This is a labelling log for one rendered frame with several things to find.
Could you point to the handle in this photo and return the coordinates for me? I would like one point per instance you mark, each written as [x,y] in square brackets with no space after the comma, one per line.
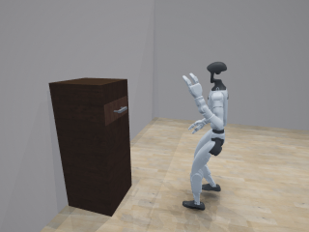
[121,110]

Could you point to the left robot hand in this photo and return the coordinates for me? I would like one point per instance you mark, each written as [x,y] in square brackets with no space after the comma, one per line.
[196,89]

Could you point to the drawer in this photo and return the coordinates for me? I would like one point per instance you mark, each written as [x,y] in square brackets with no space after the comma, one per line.
[109,114]

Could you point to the humanoid robot head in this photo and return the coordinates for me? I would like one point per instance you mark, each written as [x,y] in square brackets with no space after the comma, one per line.
[217,67]

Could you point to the cabinet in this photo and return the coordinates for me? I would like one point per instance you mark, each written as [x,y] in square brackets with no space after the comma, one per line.
[95,157]

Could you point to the robot right forearm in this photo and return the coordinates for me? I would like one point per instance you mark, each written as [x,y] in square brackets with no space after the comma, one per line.
[204,121]

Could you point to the right robot hand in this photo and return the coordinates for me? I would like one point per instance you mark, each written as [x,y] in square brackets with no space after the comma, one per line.
[199,125]

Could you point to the left robot upper arm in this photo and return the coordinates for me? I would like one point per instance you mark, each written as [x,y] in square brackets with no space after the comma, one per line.
[217,100]

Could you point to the right robot thigh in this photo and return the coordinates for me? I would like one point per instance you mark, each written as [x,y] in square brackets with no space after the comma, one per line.
[205,138]

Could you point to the robot left forearm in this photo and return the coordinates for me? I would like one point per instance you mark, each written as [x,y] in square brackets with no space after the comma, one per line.
[204,110]

